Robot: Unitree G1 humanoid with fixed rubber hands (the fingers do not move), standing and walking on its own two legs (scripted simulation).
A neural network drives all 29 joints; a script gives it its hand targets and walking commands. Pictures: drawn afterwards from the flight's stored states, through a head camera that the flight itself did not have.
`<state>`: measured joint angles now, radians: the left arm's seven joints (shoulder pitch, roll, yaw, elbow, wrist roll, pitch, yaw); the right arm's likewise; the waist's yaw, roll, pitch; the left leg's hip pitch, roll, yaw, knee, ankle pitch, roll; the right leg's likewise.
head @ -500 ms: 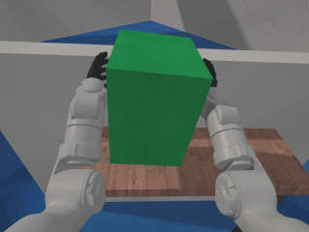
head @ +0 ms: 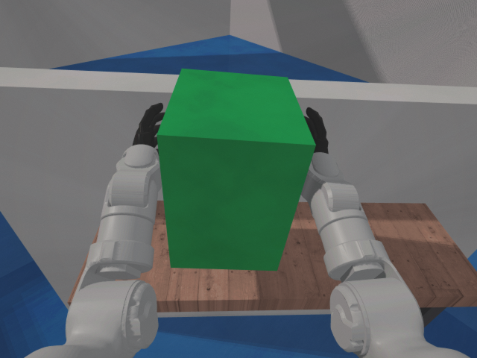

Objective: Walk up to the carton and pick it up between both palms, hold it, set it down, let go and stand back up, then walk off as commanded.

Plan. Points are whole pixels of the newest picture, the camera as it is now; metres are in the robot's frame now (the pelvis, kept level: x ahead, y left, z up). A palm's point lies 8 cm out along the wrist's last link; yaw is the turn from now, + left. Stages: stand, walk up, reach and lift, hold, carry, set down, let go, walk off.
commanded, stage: set down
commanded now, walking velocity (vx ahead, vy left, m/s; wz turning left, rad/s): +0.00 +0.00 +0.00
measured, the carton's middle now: (230, 170) +0.39 +0.01 +0.17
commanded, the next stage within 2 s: none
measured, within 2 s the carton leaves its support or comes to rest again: neither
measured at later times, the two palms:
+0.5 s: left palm (153, 164) +0.41 +0.14 +0.16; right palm (310, 169) +0.40 -0.13 +0.17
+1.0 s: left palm (152, 173) +0.42 +0.15 +0.13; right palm (301, 181) +0.40 -0.12 +0.14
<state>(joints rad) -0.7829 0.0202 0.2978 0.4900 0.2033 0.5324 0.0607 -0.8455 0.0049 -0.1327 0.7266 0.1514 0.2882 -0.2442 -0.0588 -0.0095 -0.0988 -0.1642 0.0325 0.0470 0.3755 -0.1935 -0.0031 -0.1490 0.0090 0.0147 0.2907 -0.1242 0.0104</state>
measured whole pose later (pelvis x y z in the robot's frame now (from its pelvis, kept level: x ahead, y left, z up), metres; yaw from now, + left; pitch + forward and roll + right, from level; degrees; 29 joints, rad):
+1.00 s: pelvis +0.01 +0.01 +0.00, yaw +0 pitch +0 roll -1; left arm -0.78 0.04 0.30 0.77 0.21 0.27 0.02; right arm -0.77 0.12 -0.35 0.76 -0.12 0.15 -0.19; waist -0.06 -0.01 -0.03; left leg -0.16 0.02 0.05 0.37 -0.20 0.01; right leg -0.14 -0.01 0.01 0.28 -0.13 0.03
